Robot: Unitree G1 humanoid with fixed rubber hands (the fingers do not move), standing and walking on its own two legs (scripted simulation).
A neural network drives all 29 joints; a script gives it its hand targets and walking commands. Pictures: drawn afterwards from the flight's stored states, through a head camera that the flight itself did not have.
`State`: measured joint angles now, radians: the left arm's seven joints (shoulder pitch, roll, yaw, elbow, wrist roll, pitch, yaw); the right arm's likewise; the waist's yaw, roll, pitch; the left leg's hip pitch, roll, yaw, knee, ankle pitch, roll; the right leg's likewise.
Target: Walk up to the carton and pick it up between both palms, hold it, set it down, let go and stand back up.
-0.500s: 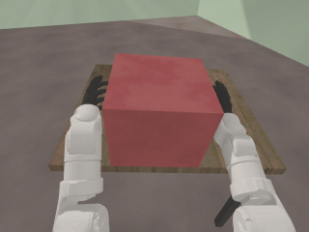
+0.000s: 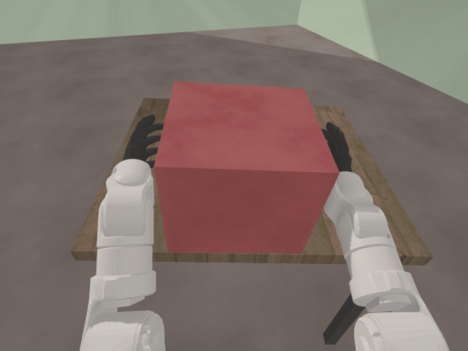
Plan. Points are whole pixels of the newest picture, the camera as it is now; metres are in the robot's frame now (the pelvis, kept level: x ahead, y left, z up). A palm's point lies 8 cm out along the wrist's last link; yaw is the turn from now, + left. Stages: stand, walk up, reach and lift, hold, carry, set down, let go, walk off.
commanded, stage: hold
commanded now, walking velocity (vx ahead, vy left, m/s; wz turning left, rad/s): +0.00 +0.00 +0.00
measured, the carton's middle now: (238, 168) +0.39 +0.01 +0.16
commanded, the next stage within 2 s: none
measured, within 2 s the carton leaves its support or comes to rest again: neither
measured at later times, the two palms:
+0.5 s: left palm (136, 163) +0.36 +0.17 +0.19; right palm (335, 170) +0.36 -0.15 +0.18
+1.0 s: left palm (139, 164) +0.35 +0.17 +0.19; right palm (339, 172) +0.36 -0.15 +0.18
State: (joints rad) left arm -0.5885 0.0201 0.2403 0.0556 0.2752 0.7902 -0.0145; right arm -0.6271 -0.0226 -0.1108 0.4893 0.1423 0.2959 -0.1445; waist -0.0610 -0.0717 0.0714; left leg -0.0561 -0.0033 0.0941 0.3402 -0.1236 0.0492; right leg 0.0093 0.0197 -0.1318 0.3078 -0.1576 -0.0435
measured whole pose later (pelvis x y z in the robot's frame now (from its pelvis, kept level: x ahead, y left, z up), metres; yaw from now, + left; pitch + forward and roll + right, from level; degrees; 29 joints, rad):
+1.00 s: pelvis +0.00 +0.00 +0.00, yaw +0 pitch -10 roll +0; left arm -0.58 0.01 0.25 0.03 0.28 0.79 -0.01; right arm -0.63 -0.02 -0.12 0.47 0.12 0.30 -0.13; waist -0.06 -0.06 0.08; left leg -0.04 -0.01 0.10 0.34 -0.12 0.05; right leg 0.01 0.02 -0.13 0.32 -0.16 -0.04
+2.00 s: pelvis +0.00 +0.00 +0.00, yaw +0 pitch -10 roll -1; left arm -0.58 0.01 0.23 0.03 0.28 0.80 0.00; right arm -0.63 -0.03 -0.13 0.48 0.12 0.30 -0.12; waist -0.07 -0.06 0.08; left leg -0.05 -0.01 0.10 0.34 -0.12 0.05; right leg 0.01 0.01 -0.12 0.32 -0.16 -0.04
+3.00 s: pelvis +0.00 +0.00 +0.00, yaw +0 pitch -10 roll -1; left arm -0.57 0.00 0.23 0.01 0.28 0.81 0.00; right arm -0.63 -0.03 -0.11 0.47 0.13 0.30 -0.12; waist -0.07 -0.06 0.08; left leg -0.04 -0.01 0.10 0.34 -0.12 0.05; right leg 0.01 0.02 -0.12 0.32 -0.16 -0.04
